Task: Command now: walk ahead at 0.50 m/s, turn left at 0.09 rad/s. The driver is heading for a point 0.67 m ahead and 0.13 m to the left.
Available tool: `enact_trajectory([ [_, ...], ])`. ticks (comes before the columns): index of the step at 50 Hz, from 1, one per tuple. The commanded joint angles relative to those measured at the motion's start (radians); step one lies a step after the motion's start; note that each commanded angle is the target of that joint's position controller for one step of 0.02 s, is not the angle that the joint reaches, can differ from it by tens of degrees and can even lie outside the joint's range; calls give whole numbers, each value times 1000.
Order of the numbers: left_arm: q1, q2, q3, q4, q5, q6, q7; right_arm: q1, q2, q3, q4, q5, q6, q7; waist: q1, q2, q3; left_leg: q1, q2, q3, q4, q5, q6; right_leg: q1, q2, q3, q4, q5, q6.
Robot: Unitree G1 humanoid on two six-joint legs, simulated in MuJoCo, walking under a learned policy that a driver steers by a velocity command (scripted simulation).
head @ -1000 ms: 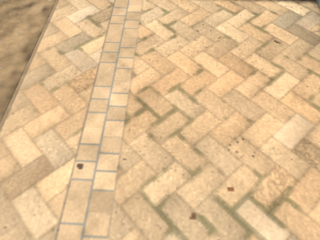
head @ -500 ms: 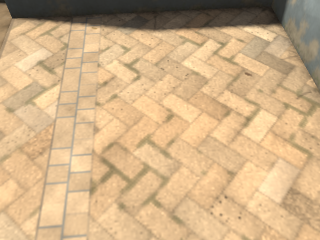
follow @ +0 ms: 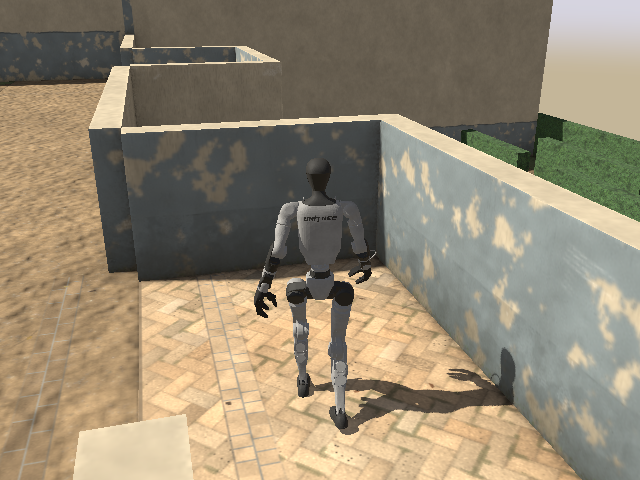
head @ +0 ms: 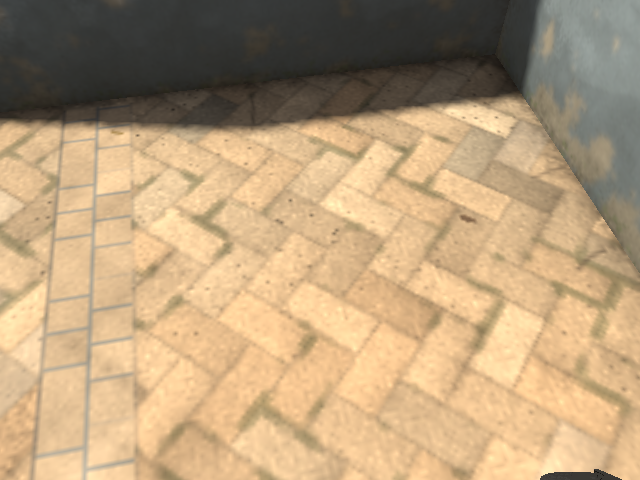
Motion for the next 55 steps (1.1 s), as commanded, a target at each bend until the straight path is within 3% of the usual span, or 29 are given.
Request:
enact_trajectory([
  [1, 84, 103, 7, -66, 24, -18, -1, 344, -225, -88, 53, 30, 15, -3, -119, 151, -252, 696, 392, -838, -268, -254, 257, -596, -36, -42, 656, -17, 18],
  [2, -34, 110, 9, -92, 26, -22, -7, 254, -173, -79, 36, 38, 18, 3, -104, 72, -107, 560, 349, -661, -273, -235, 236, -626, -93, -46, 635, 83, 20],
  [3, -103, 99, 2, -113, 28, -28, -11, 221, -138, -71, 39, 30, 15, 8, -97, 25, -61, 471, 299, -559, -288, -101, 215, -609, -123, -59, 584, 138, 24],
  [4, -126, 88, 0, -124, 32, -23, -16, 230, -123, -66, 53, 31, 11, 7, -79, 35, -27, 412, 254, -484, -297, 21, 195, -590, -147, -67, 534, 148, 34],
  [6, -111, 64, -11, -128, 39, -4, -22, 254, -114, -65, 83, 36, 2, 5, -49, 78, -38, 359, 196, -401, -312, 166, 177, -527, -163, -83, 455, 151, 64],
  [9, -144, 43, -21, -142, 30, 11, -17, 289, -148, -77, 101, 40, -4, 1, -38, 67, -31, 319, 185, -325, -290, 568, 199, -525, -153, -119, 377, 149, 112],
  [11, -208, 33, -28, -165, 25, 17, -10, 307, -156, -81, 110, 39, 4, 0, -47, 70, -32, 291, 155, -278, -268, 698, 179, -515, -140, -138, 289, 203, 132],
  [15, -327, 29, -37, -200, 10, 26, -4, 359, -155, -88, 123, 42, 30, -9, -92, 106, -69, 307, 108, -269, -201, 718, 104, -468, -104, -145, 144, 338, 127],
  [18, -374, 42, -39, -215, 2, 21, 6, 376, -158, -95, 120, 33, 52, -20, -113, 109, -68, 350, 115, -328, -135, 673, 89, -456, -83, -123, 57, 331, 115],
  [21, -291, 68, -33, -192, -1, 1, 18, 311, -173, -107, 91, 29, 63, -30, -66, 112, -60, 328, 98, -406, -40, 548, 51, -306, -73, -86, -137, 341, 82],
  [22, -225, 80, -29, -175, 6, -13, 26, 277, -172, -108, 78, 40, 58, -28, -25, 84, -72, 277, 55, -400, 47, 480, 22, -177, -100, -70, -252, 465, 63],
  [23, -144, 153, -13, -173, 20, -24, 40, 297, -121, -95, 45, 55, 47, -23, -17, -54, -176, 184, 4, -331, 250, 208, -15, 25, -319, 90, -234, 734, 10],
  [24, -154, 213, -2, -196, 10, -3, 40, 457, -62, -88, 45, 70, 55, -33, -84, -246, -286, 27, -156, -167, 497, -556, -35, 177, -596, 345, -188, 1174, -144],
  [25, -139, 163, 2, -190, -16, 18, 35, 479, -146, -102, 75, 32, 76, -42, -80, -174, -311, -16, -99, -116, 628, -575, -38, 111, -613, 411, -203, 1084, -210],
  [26, -183, 88, -17, -206, -15, 25, 37, 408, -161, -110, 85, 16, 91, -37, -83, -73, -206, -34, -64, -126, 675, -489, -50, 18, -538, 306, -239, 919, -187],
  [27, -243, 50, -28, -216, -9, 32, 39, 348, -149, -111, 76, 14, 102, -27, -92, -51, -133, -37, -40, -119, 660, -423, -66, -67, -466, 197, -283, 791, -149],
  [29, -280, 59, -26, -219, 6, 39, 47, 312, -129, -108, 64, 16, 129, -7, -102, -134, -80, -12, -22, -95, 660, -345, -98, -161, -382, 57, -330, 717, -117],
  [32, -258, 70, -16, -206, 14, 36, 42, 292, -115, -104, 47, 30, 143, 4, -103, -128, -104, 10, -27, -74, 630, -307, -110, -174, -372, -24, -336, 706, -130],
  [36, -236, 87, -5, -193, 18, 44, 37, 209, -101, -89, 10, 23, 158, 17, -78, -143, -93, 24, 8, -52, 472, -290, -101, -189, -392, -51, -371, 462, -139],
  [40, -224, 121, 10, -175, 23, 56, 19, 171, -88, -70, -9, 30, 156, 20, -60, -167, -93, 158, -2, -12, 252, -321, -65, -234, -395, -64, -357, 349, -132],
  [43, -221, 141, 16, -159, 7, 73, 12, 225, -79, -60, 10, 26, 139, 13, -96, -140, -88, 308, -18, 21, -27, -200, -27, -278, -385, -87, -276, 398, -91],
  [44, -180, 127, 13, -139, 6, 78, 7, 233, -90, -57, 18, 20, 129, 9, -96, -90, -70, 390, -4, -27, -180, -119, -10, -345, -363, -101, -241, 364, -35],
  [45, -132, 43, -7, -140, 10, 78, -5, 224, -134, -57, 10, 4, 116, 1, -72, 119, -76, 448, 201, -291, -355, -198, 17, -428, -272, -184, -78, 182, 44],
  [46, -146, -20, -28, -165, -2, 85, 3, 147, -202, -64, -16, 8, 110, -8, -63, 297, -11, 235, 410, -471, -397, -117, 116, -442, -143, -226, -42, -59, 90],
  [47, -198, 35, -17, -145, -2, 101, 4, 136, -120, -44, 1, -6, 99, -18, -86, 168, 23, 129, 363, -371, -381, -103, 137, -312, -189, -118, 53, -20, 89],
  [48, -177, 32, -12, -131, -16, 105, -6, 72, -90, -30, 4, -6, 90, -26, -41, 168, 36, 130, 307, -286, -370, -66, 123, -304, -157, -115, 84, 27, 80],
  [51, -106, 85, 17, -75, 4, 96, -7, 65, -121, -41, 13, 21, 80, -51, -36, 164, -1, 299, 240, -140, -265, 320, 103, -378, -103, -114, 233, 47, 80],
  [53, -113, 79, 21, -76, 10, 93, -7, 163, -133, -51, 37, 28, 83, -49, -79, 121, -48, 422, 279, -169, -292, 108, 126, -463, -112, -118, 315, 24, 87],
  [55, -183, 73, 24, -102, 15, 97, -17, 201, -128, -57, 55, 23, 84, -51, -114, 131, 8, 469, 305, -230, -376, -250, 136, -571, -134, -117, 311, 38, 93],
])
